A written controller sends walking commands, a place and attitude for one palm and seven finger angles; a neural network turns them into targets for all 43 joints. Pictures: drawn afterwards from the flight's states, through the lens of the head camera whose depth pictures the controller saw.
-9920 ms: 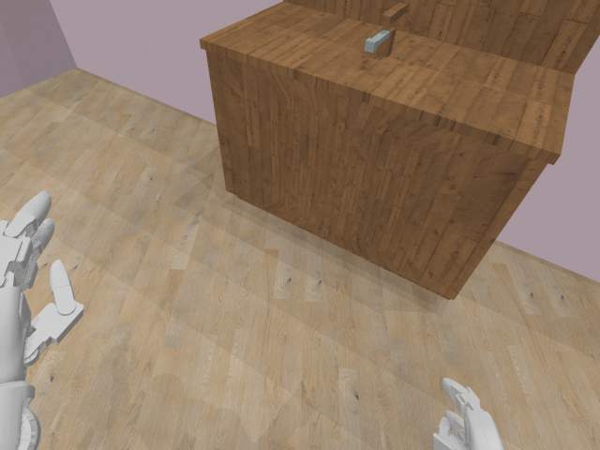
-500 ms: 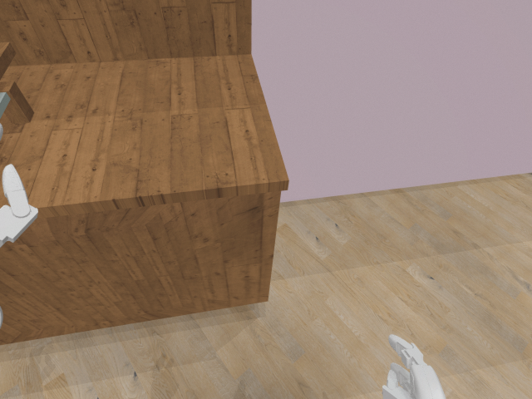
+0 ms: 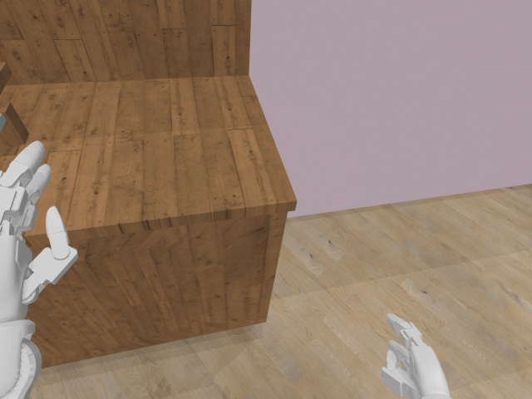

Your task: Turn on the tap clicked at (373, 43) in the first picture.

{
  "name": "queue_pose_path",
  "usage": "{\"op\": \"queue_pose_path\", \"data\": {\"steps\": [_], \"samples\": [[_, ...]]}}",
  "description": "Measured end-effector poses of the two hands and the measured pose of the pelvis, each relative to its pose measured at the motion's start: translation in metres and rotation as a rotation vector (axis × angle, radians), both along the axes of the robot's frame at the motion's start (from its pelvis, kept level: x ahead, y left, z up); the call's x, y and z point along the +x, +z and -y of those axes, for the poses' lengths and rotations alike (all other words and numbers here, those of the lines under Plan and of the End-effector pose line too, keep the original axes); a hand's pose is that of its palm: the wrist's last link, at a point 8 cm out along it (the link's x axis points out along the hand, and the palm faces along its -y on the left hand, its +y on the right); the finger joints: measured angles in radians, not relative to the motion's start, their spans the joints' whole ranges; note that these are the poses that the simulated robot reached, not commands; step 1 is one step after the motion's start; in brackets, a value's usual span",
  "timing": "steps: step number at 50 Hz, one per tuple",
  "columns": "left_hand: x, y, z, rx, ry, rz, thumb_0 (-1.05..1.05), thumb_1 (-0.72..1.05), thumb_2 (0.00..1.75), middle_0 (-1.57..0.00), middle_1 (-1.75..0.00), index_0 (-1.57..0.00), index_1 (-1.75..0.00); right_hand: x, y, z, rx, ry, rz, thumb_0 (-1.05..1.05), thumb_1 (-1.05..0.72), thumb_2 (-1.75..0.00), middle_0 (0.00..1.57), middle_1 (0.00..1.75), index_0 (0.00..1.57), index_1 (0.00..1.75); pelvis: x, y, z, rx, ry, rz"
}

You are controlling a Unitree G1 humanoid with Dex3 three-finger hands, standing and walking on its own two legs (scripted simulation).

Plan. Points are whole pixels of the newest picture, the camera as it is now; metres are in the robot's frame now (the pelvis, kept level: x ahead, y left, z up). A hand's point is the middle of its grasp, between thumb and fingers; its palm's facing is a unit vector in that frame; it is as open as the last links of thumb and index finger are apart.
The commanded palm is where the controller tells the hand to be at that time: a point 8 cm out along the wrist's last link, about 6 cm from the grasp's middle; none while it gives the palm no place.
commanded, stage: shuffle to correct the standing spot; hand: left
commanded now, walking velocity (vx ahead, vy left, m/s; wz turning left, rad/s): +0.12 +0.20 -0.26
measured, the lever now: out of the picture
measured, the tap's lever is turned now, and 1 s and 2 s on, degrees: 0 0 0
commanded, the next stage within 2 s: come to a stop and stand still in 1.20 s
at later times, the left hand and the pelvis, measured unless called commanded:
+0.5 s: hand (31, 233) +0.25 +0.31 +0.15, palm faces +0.37 -0.87 -0.34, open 7.4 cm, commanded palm +0.20 +0.33 +0.18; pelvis +0.02 +0.07 -0.02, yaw -4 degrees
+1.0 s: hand out of the picture +0.28 +0.39 +0.17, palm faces +0.30 -0.87 -0.40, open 7.5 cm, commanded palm +0.22 +0.45 +0.18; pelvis +0.04 +0.19 -0.02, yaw -4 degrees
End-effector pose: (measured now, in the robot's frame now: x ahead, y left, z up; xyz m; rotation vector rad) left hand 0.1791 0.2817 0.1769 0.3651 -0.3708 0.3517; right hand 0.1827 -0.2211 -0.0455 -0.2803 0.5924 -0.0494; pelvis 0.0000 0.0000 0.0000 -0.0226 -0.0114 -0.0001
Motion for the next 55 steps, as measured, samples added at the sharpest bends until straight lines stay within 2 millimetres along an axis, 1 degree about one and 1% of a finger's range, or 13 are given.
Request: {"op": "queue_pose_path", "data": {"steps": [7, 13, 17, 21, 24, 31, 33, 35, 38, 42, 47, 50, 55], "samples": [[0.016, -0.015, -0.02, 0.024, -0.007, -0.076, 0.01, 0.89, 0.9, -0.21, -0.3, -0.21, -0.3, 0.002, -0.003, -0.011, 0.003, -0.043, -0.009, 0.01, -0.9, -0.89, 0.2, 0.3, 0.2, 0.3, 0.009, -0.005, -0.013, 0.001, -0.02, 0.006], [0.024, -0.006, -0.027, 0.043, -0.024, -0.028, 0.01, 0.89, 0.9, -0.21, -0.3, -0.21, -0.3, -0.006, -0.019, -0.018, 0.001, -0.051, -0.081, 0.01, -0.9, -0.89, 0.2, 0.3, 0.2, 0.3, 0.014, -0.01, -0.025, -0.012, -0.014, 0.015], [0.021, -0.001, -0.032, 0.067, -0.051, 0.015, 0.01, 0.89, 0.9, -0.21, -0.3, -0.21, -0.3, -0.012, -0.028, -0.024, 0.0, -0.06, -0.122, 0.01, -0.9, -0.89, 0.2, 0.3, 0.2, 0.3, 0.013, -0.015, -0.035, -0.017, 0.002, 0.012], [0.017, -0.009, -0.052, 0.078, -0.041, 0.025, 0.01, 0.89, 0.9, -0.21, -0.3, -0.21, -0.3, -0.018, -0.035, -0.032, -0.021, -0.09, -0.158, 0.01, -0.9, -0.89, 0.2, 0.3, 0.2, 0.3, 0.011, -0.023, -0.051, -0.006, -0.027, 0.004], [0.025, -0.016, -0.066, 0.062, -0.022, -0.017, 0.01, 0.89, 0.9, -0.21, -0.3, -0.21, -0.3, -0.024, -0.037, -0.044, -0.001, -0.141, -0.158, 0.01, -0.9, -0.89, 0.2, 0.3, 0.2, 0.3, 0.014, -0.021, -0.063, 0.008, -0.068, 0.02], [0.056, 0.011, -0.065, 0.083, -0.09, -0.03, 0.01, 0.89, 0.9, -0.21, -0.3, -0.21, -0.3, -0.033, -0.034, -0.076, 0.076, -0.146, -0.168, 0.01, -0.9, -0.89, 0.2, 0.3, 0.2, 0.3, 0.025, -0.002, -0.085, 0.0, -0.069, 0.002], [0.058, 0.019, -0.066, 0.134, -0.114, -0.031, 0.01, 0.89, 0.9, -0.21, -0.3, -0.21, -0.3, -0.03, -0.038, -0.081, 0.089, -0.14, -0.163, 0.01, -0.9, -0.89, 0.2, 0.3, 0.2, 0.3, 0.026, -0.004, -0.091, 0.002, -0.049, -0.006], [0.054, 0.02, -0.071, 0.203, -0.13, -0.012, 0.01, 0.89, 0.9, -0.21, -0.3, -0.21, -0.3, -0.024, -0.048, -0.083, 0.087, -0.121, -0.161, 0.01, -0.9, -0.89, 0.2, 0.3, 0.2, 0.3, 0.025, -0.015, -0.094, 0.022, -0.035, -0.01], [0.047, 0.01, -0.09, 0.206, -0.103, -0.069, 0.01, 0.89, 0.9, -0.21, -0.3, -0.21, -0.3, -0.019, -0.053, -0.087, 0.074, -0.136, -0.198, 0.01, -0.9, -0.89, 0.2, 0.3, 0.2, 0.3, 0.023, -0.016, -0.105, 0.005, -0.067, -0.005], [0.044, -0.002, -0.116, 0.144, -0.042, -0.133, 0.01, 0.88, 0.9, -0.22, -0.3, -0.21, -0.3, -0.019, -0.043, -0.096, 0.045, -0.148, -0.216, 0.01, -0.91, -0.89, 0.2, 0.3, 0.2, 0.3, 0.025, -0.008, -0.121, 0.037, -0.088, -0.017], [0.054, 0.002, -0.136, 0.086, -0.06, -0.083, 0.01, 0.88, 0.9, -0.21, -0.3, -0.21, -0.3, -0.014, -0.034, -0.117, -0.029, -0.163, -0.17, 0.01, -0.91, -0.89, 0.2, 0.3, 0.2, 0.3, 0.034, -0.007, -0.158, 0.077, -0.084, -0.007], [0.064, 0.01, -0.156, 0.134, -0.106, -0.003, 0.01, 0.88, 0.9, -0.22, -0.3, -0.21, -0.3, -0.006, -0.039, -0.137, -0.04, -0.208, -0.102, 0.01, -0.91, -0.89, 0.2, 0.3, 0.2, 0.3, 0.04, -0.019, -0.187, 0.059, -0.073, 0.006], [0.077, 0.019, -0.192, 0.22, -0.085, 0.035, 0.01, 0.88, 0.9, -0.22, -0.3, -0.21, -0.3, -0.001, -0.043, -0.187, 0.066, -0.219, -0.067, 0.01, -0.91, -0.89, 0.19, 0.3, 0.2, 0.3, 0.041, -0.022, -0.206, 0.068, -0.084, 0.029]]}}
